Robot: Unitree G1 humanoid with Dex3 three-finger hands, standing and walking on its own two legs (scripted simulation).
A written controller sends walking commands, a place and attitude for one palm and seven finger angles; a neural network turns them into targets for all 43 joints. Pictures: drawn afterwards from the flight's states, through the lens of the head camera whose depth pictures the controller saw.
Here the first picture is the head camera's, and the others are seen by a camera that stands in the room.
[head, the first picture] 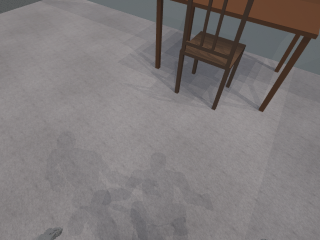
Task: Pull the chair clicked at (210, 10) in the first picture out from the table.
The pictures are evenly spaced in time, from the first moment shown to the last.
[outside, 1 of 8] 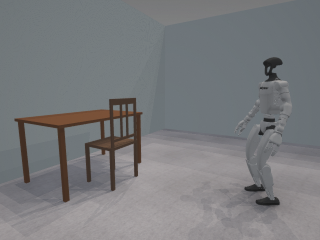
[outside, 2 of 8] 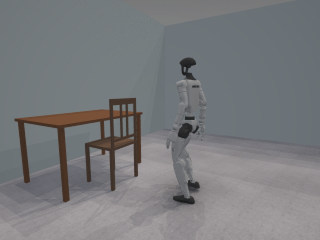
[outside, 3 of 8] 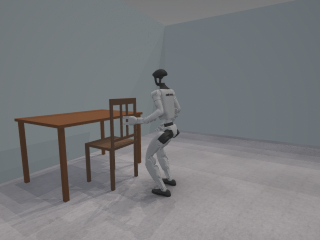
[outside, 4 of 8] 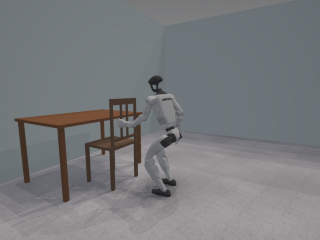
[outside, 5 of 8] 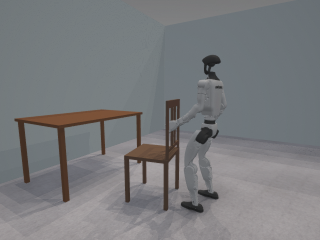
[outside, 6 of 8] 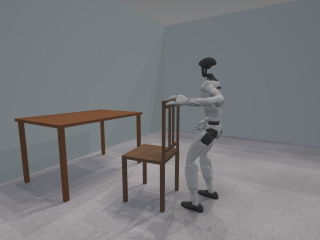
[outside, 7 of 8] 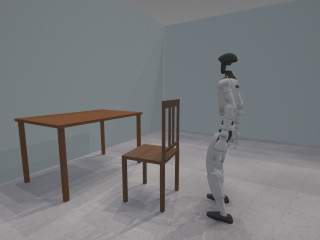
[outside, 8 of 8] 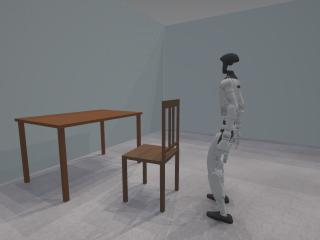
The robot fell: no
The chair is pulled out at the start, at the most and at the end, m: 0.00 0.60 0.59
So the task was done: yes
